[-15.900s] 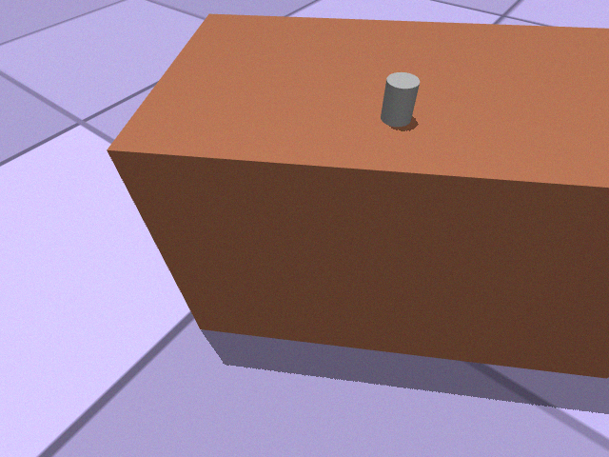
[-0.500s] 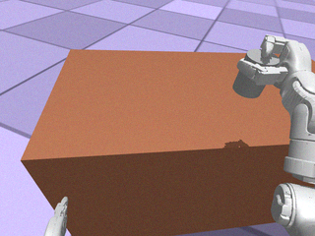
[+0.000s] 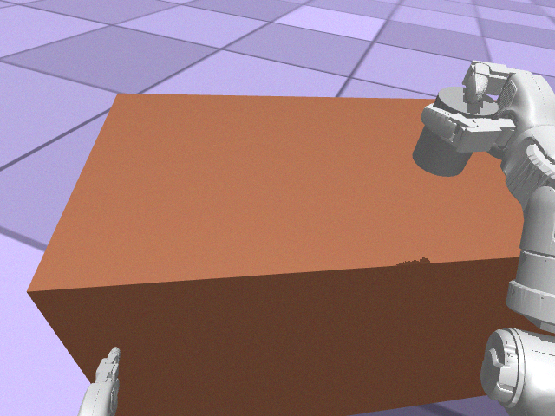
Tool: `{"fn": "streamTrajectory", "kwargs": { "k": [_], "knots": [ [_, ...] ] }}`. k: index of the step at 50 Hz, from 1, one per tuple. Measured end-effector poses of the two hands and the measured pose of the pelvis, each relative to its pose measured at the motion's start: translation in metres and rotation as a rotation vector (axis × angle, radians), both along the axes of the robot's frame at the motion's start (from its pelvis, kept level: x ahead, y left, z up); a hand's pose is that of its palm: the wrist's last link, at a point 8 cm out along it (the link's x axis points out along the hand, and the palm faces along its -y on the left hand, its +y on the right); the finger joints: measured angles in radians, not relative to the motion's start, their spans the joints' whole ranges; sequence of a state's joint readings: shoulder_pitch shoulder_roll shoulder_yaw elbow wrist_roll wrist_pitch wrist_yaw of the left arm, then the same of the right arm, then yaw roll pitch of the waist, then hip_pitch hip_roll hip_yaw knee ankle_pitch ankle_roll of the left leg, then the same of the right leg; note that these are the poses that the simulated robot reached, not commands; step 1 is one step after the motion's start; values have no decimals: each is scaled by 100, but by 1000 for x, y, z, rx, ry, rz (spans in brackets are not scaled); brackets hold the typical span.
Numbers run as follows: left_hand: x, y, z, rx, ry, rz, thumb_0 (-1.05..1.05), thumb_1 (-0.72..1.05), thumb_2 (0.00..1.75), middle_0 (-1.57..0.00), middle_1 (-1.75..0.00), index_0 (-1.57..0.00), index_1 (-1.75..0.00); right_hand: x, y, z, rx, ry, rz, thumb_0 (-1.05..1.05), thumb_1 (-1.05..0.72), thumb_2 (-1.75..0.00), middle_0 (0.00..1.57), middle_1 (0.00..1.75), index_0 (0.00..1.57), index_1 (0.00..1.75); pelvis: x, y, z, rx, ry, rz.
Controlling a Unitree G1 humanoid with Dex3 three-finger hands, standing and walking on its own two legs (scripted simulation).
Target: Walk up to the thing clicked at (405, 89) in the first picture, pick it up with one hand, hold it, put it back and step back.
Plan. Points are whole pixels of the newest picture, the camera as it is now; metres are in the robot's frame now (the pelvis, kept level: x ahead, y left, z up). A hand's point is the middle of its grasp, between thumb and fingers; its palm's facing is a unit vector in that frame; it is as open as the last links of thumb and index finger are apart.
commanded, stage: hold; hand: right
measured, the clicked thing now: (451, 132) +0.36 -0.18 +0.29
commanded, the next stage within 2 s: none
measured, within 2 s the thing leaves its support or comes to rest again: neither
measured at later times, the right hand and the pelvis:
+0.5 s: hand (460, 125) +0.34 -0.17 +0.31, palm faces +0.11 +0.99 -0.02, open 5.5 cm; pelvis +0.00 +0.00 +0.00, yaw +0 degrees
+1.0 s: hand (460, 130) +0.33 -0.17 +0.31, palm faces +0.10 +0.99 -0.02, open 5.5 cm; pelvis -0.01 +0.00 +0.00, yaw +0 degrees
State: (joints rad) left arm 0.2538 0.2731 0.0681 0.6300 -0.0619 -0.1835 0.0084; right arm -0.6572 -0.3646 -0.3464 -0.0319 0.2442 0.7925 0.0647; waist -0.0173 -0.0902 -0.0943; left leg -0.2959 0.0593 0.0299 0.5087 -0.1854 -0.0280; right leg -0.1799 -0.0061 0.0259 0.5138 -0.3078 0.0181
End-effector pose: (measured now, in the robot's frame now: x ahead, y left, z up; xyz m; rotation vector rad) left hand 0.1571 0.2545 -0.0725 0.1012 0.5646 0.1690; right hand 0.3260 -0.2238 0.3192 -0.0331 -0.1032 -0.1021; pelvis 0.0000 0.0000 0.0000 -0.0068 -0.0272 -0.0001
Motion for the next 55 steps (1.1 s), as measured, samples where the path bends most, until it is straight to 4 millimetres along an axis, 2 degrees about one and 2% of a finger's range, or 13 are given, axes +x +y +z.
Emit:
{"fn": "streamTrajectory", "kwargs": {
  "k": [13, 34, 55],
  "knots": [
    [12, -5, 1, -21, -17, -21, -1, -53, 4, -4, -4, -4, -4, -7, 2, -7, 9, 28, 11, -1, 20, -105, 72, 112, 140, 145, 5, 1, 1, 2, 0, -5],
    [2, 0, 1, -2, -14, -8, -1, -53, 5, -4, -4, -4, -4, -18, 0, -12, 4, 16, 4, -1, 21, -106, 73, 112, 141, 146, -2, 2, 0, 0, -12, -4],
    [-2, 1, -1, -2, -15, -4, -1, -54, 5, -5, -4, -4, -5, -19, 0, -13, 10, 18, 1, -1, 21, -106, 73, 112, 139, 145, -6, 3, -1, -2, -14, -5]
  ]
}}
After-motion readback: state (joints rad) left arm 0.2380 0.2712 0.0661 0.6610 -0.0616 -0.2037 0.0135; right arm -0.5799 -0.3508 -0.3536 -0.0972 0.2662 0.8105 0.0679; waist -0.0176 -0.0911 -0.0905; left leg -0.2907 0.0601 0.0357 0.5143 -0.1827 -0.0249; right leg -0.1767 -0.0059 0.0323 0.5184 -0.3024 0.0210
